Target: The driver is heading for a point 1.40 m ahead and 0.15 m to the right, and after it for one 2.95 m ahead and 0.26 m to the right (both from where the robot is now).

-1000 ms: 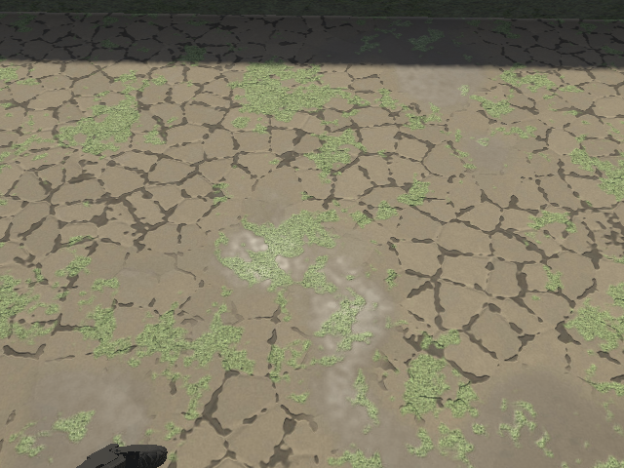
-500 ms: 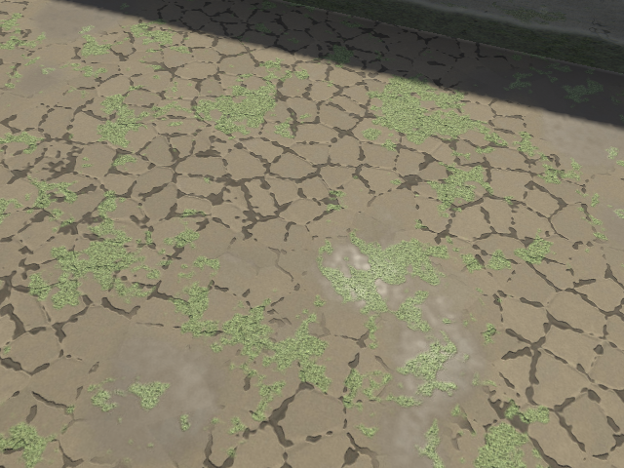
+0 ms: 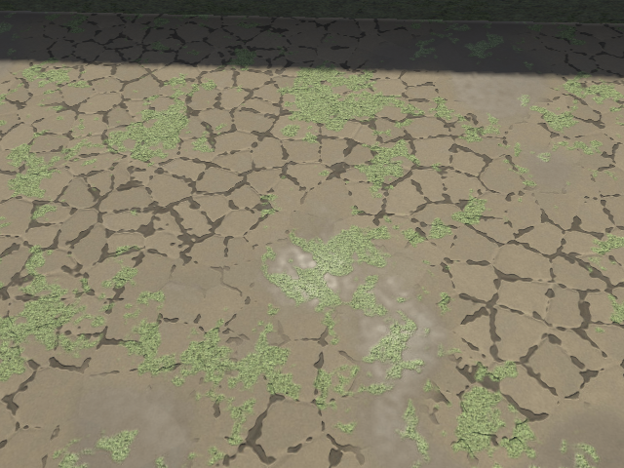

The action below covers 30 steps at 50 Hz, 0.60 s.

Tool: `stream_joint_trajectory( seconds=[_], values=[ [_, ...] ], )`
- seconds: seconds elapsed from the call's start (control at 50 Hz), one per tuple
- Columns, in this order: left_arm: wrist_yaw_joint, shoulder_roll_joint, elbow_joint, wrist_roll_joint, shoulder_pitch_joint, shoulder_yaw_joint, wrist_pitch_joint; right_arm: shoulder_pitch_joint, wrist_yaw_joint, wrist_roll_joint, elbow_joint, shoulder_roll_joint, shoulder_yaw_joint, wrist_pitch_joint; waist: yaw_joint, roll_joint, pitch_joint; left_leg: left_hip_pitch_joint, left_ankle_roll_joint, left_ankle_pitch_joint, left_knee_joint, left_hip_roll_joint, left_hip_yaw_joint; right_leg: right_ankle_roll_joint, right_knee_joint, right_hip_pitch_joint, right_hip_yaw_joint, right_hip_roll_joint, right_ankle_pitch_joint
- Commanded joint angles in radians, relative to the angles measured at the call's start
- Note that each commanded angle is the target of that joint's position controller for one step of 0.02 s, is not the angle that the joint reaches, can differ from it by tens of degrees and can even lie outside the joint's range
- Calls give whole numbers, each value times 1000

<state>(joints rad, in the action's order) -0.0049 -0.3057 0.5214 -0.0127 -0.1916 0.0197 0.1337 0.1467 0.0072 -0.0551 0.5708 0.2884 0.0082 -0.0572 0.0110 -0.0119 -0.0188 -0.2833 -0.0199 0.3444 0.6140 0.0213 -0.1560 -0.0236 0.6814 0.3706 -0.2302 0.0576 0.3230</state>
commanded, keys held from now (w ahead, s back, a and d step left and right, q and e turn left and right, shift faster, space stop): e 0.18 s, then w+e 0.32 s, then w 0.50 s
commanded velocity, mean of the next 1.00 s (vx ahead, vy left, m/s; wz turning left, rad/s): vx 0.30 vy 0.00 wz -0.40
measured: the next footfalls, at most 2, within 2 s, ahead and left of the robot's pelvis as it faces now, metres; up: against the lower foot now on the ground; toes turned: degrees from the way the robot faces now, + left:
left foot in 0.60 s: +0.10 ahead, +0.09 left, +0.00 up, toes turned -25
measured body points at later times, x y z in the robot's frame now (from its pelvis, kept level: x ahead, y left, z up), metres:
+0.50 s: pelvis +0.01 -0.01 +0.00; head +0.03 -0.04 +0.45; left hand +0.22 +0.20 -0.08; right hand +0.13 -0.32 -0.09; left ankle +0.01 +0.12 -0.65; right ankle +0.01 -0.12 -0.72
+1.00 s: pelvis +0.06 +0.00 +0.02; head +0.06 -0.01 +0.47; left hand +0.36 +0.08 -0.01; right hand +0.18 -0.28 -0.03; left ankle +0.07 +0.10 -0.72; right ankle +0.01 -0.13 -0.72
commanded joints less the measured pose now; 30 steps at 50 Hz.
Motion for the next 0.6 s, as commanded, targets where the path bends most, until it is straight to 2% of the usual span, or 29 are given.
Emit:
stream_joint_trajectory(
  seconds=[0.02,0.08,0.14,0.18,0.24,0.28,0.3,0.32,0.34,0.36,0.38,0.4,0.42,0.44,0.46,0.48,0.5,0.52,0.54,0.56,0.58,0.6],
  values=[
    [-3,-152,-104,6,-12,-50,-5,-35,5,-5,-68,80,19,21,18,-85,115,171,-53,-272,39,34,73,153,-169,108,-223,-111,-209],
    [-5,-134,-120,15,-17,-52,-6,-8,10,-9,-43,97,27,19,8,-25,140,271,-85,-382,11,96,91,112,-108,196,-175,-72,-100],
    [-4,-106,-118,29,-48,-55,-11,2,21,-6,-7,134,44,8,17,90,134,288,-144,-453,-79,243,139,51,43,240,-14,-16,6],
    [-1,-93,-117,24,-34,-59,-11,1,37,6,9,159,56,2,1,137,89,186,-179,-416,-144,339,191,37,157,202,79,-25,118],
    [1,-86,-122,38,-8,-66,-6,-20,50,8,22,178,61,8,-5,112,34,85,-175,-132,-223,390,188,42,258,174,135,-79,221],
    [-2,-66,-118,41,-11,-64,-1,-53,48,18,29,160,55,9,6,106,1,47,-139,-28,-207,365,132,58,201,138,168,-95,199],
    [-3,-52,-102,47,-45,-64,-6,-70,45,24,34,157,54,4,27,87,9,23,-109,23,-161,329,80,83,98,70,197,-78,121],
    [-6,-51,-82,38,-100,-66,-11,-86,41,29,35,140,47,-2,49,46,4,-26,-71,46,-72,260,17,118,-9,-24,206,-47,11],
    [-16,-132,-76,30,-158,-92,-22,-84,34,25,19,115,34,-2,51,-145,13,-123,-6,184,165,112,-89,216,-156,-91,7,-102,-119],
    [-3,-227,-88,12,-233,-115,-38,-184,36,22,-53,123,29,4,114,-316,4,-321,60,437,541,-81,-53,377,-336,-144,-445,-216,-79],
    [7,-236,-107,-7,-180,-110,-68,-228,24,48,-90,124,33,32,83,-259,38,-470,74,354,717,-102,204,434,-364,-195,-592,-282,-65],
    [1,-214,-124,3,-73,-104,-90,-181,21,65,-77,153,43,56,24,-208,45,-479,82,249,795,-78,249,415,-310,-138,-455,-298,-164],
    [-11,-179,-136,10,-18,-92,-96,-125,23,38,-59,165,44,68,-9,-158,70,-449,85,176,787,-63,254,367,-262,-112,-345,-265,-256],
    [-25,-127,-150,19,31,-76,-84,-71,33,12,-37,171,50,76,-32,-98,97,-404,81,127,711,-55,265,336,-207,-96,-278,-238,-366],
    [-35,-91,-168,6,72,-54,-70,-74,30,-15,-50,142,33,76,-43,-89,106,-343,82,119,596,-48,250,300,-191,-60,-214,-212,-437],
    [-43,-70,-178,-5,80,-40,-60,-88,21,-30,-63,101,13,68,-43,-94,122,-290,77,128,472,-49,234,276,-188,-56,-180,-194,-502],
    [-50,-68,-175,-15,65,-36,-53,-108,12,-37,-76,58,-12,65,-30,-84,152,-235,74,139,301,-49,223,252,-172,-93,-158,-170,-551],
    [-56,-73,-161,-24,35,-36,-45,-123,2,-29,-78,23,-34,65,-9,-98,205,-169,65,148,176,-55,208,236,-173,-151,-150,-157,-543],
    [-59,-76,-152,-28,27,-34,-36,-113,-12,-22,-69,30,-44,66,7,-108,244,-104,57,86,110,-64,193,229,-192,-194,-174,-161,-487],
    [-55,-71,-151,-21,43,-27,-31,-79,-22,-15,-53,37,-49,67,-1,-109,263,-24,45,0,21,-53,192,224,-216,-190,-198,-171,-380],
    [-46,-38,-155,-19,86,-6,-28,-49,-28,-26,-50,15,-58,59,-36,-95,242,115,40,-154,-62,-55,148,215,-241,-89,-186,-159,-307],
    [-36,-22,-145,-16,76,7,-35,-34,-30,-36,-51,15,-62,53,-36,-85,228,231,24,-181,-96,-31,146,185,-263,-13,-186,-144,-206]
  ],
)
Keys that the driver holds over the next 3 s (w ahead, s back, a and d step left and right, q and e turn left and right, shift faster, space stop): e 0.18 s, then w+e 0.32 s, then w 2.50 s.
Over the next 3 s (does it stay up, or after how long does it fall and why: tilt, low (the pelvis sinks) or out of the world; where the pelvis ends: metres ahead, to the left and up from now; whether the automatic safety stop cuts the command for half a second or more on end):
stays up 0.05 0.00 0.02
